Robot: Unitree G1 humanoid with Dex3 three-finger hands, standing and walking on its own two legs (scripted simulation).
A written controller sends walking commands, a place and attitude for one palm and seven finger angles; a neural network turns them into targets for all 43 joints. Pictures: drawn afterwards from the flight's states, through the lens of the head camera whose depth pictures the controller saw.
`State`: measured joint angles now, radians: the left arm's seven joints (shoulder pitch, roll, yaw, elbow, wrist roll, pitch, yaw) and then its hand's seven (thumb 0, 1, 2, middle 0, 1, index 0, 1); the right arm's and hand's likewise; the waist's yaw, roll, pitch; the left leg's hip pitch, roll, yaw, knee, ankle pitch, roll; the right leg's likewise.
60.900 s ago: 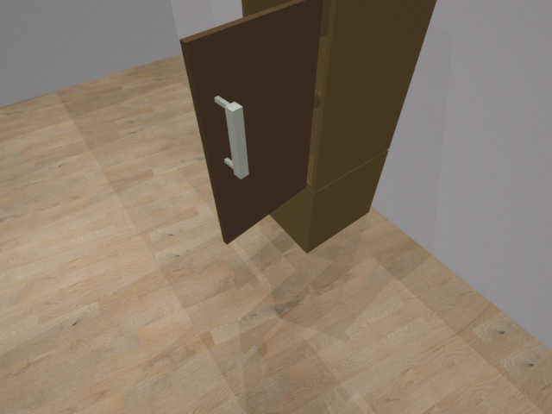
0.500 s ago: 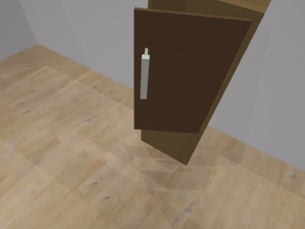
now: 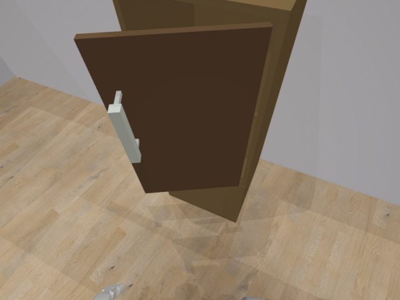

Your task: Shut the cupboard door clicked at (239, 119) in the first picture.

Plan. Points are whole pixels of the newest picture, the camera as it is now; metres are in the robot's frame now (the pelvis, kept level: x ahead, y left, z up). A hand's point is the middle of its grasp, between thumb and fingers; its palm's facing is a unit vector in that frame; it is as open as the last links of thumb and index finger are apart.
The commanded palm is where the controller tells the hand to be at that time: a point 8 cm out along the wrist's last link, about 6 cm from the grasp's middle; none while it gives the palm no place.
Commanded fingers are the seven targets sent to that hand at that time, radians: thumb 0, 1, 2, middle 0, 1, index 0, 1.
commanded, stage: come to a stop and stand still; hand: left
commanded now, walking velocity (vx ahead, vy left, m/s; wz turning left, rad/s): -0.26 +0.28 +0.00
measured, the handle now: (127, 129) +0.47 +0.17 +0.05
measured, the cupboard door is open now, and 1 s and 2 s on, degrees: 29 29 29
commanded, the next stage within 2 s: look again from close up in 1.26 s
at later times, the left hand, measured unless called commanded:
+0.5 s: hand out of the picture +0.00 +0.26 -0.17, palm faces +0.10 -0.97 -0.21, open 7.4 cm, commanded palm none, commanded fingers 0.00 0.90 0.90 -0.20 -0.30 -0.20 -0.30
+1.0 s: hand out of the picture -0.01 +0.24 -0.16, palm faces +0.00 -0.97 -0.25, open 7.4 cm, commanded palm none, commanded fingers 0.00 0.90 0.90 -0.20 -0.30 -0.20 -0.30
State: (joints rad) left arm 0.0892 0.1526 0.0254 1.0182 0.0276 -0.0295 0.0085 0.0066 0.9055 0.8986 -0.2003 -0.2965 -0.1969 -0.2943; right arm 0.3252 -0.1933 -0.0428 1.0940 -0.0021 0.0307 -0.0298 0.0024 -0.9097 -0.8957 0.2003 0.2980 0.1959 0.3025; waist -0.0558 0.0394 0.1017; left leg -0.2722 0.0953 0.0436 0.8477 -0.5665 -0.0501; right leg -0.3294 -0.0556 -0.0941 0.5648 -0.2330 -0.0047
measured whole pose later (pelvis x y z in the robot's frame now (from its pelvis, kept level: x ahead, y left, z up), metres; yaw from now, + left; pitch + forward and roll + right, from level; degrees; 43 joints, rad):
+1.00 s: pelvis -0.05 +0.04 +0.00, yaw +1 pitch -2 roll +0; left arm 0.27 0.20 0.00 1.04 0.02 -0.01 0.03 0.01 0.91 0.90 -0.21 -0.30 -0.20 -0.30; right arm 0.31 -0.23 -0.03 1.03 -0.02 0.00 -0.02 0.00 -0.91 -0.90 0.20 0.30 0.20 0.30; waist -0.03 0.02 0.02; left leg -0.29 0.00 0.06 0.52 -0.20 0.04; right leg -0.18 -0.01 -0.01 0.52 -0.31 0.01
